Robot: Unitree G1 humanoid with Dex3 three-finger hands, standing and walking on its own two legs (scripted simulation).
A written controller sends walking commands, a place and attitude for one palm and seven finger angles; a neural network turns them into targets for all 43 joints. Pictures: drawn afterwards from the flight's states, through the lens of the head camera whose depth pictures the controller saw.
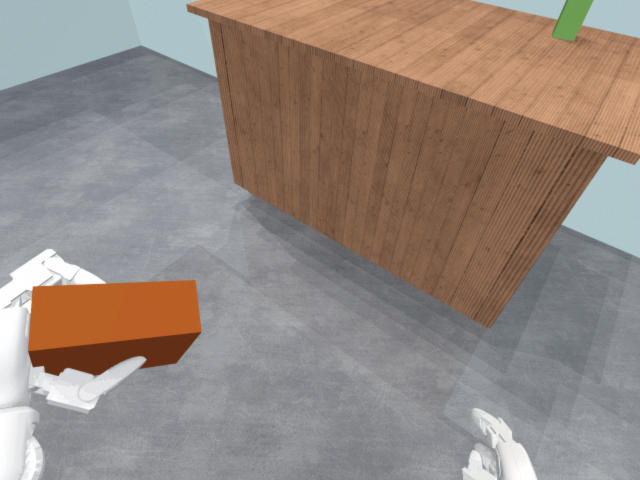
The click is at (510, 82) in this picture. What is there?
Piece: table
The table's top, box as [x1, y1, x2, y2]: [186, 0, 639, 164]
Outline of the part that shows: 186,4 188,11 603,154 633,164 639,158 639,38 582,25 573,41 553,38 551,36 551,33 556,22 556,19 471,0 199,0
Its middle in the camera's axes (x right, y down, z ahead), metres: +0.31 -0.66 +1.22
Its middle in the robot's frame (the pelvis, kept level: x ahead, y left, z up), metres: +1.38 -0.23 +0.06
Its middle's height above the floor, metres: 0.84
